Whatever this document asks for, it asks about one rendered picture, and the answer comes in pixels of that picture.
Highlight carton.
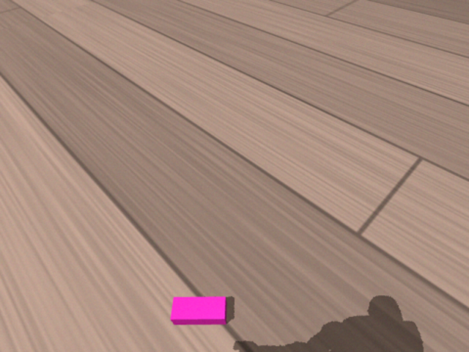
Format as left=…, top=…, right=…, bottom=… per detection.
left=170, top=296, right=227, bottom=325

